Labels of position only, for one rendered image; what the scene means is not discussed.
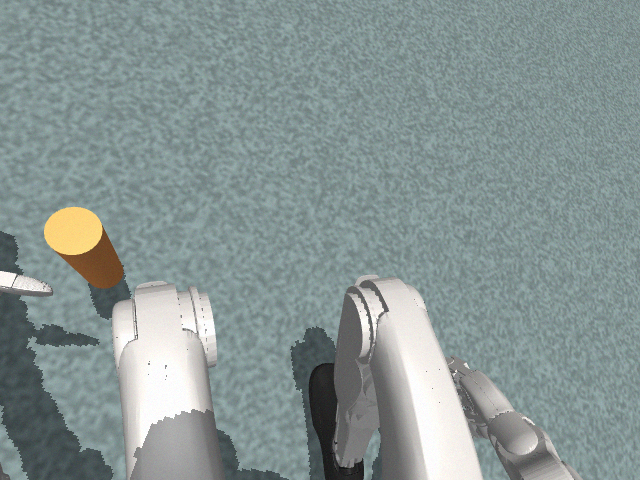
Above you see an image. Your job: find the right robot hand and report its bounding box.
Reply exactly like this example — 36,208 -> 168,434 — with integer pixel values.
445,355 -> 516,440

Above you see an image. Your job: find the left robot hand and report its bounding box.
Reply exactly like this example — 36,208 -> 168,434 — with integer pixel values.
0,271 -> 53,297

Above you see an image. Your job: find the right robot foot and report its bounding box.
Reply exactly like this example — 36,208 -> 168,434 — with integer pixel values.
309,363 -> 364,480

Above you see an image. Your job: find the right robot arm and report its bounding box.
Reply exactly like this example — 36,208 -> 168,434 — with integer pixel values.
487,412 -> 583,480

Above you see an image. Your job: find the can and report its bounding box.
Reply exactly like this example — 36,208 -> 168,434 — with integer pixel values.
44,207 -> 124,289

